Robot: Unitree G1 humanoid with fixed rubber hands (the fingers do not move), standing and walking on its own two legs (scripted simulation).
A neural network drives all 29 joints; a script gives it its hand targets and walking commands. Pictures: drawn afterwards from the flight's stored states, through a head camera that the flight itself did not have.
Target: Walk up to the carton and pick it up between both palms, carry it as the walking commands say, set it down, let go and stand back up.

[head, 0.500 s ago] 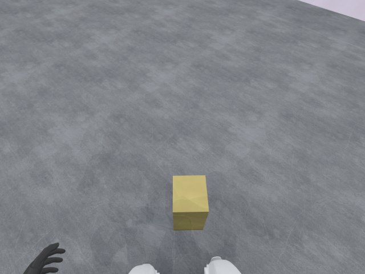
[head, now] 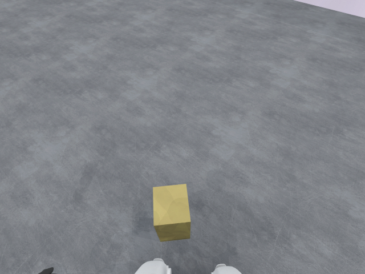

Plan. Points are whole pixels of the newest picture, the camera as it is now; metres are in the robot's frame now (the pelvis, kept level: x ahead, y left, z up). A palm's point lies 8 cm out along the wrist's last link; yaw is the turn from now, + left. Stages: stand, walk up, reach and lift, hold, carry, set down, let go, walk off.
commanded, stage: walk up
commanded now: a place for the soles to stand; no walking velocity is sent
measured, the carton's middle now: (172, 214) +0.44 +0.10 -0.60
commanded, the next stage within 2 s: none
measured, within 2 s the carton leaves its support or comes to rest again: neither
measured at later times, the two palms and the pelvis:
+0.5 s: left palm (35, 266) +0.14 +0.34 -0.06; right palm out of the picture +0.10 -0.30 -0.08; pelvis +0.02 +0.01 +0.01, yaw +0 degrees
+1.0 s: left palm out of the picture +0.09 +0.38 -0.07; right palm out of the picture +0.09 -0.29 -0.09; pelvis -0.01 +0.03 +0.00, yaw +1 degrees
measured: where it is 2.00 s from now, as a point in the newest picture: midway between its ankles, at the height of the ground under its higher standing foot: outside the picture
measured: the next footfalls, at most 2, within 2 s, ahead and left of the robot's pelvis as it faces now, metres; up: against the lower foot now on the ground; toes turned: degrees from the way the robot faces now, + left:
none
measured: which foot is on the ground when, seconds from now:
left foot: down 0.00-1.00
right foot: down 0.00-1.00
